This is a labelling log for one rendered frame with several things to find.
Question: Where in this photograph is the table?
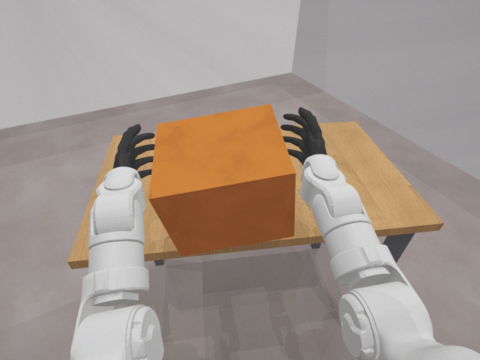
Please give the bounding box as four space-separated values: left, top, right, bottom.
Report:
67 121 444 269

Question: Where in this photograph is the robot left hand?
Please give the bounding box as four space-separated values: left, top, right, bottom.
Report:
113 124 155 179

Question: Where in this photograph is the carton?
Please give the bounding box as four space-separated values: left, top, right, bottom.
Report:
148 104 296 257

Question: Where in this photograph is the robot right upper arm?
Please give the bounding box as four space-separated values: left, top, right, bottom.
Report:
339 281 480 360

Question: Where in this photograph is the robot left forearm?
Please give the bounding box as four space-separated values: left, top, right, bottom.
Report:
70 166 149 360

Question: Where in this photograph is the robot right hand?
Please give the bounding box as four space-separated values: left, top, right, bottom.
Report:
280 107 327 166

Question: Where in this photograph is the robot left upper arm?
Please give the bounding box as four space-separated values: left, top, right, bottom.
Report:
72 304 164 360

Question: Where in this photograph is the robot right forearm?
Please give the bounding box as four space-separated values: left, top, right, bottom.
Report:
300 154 434 336

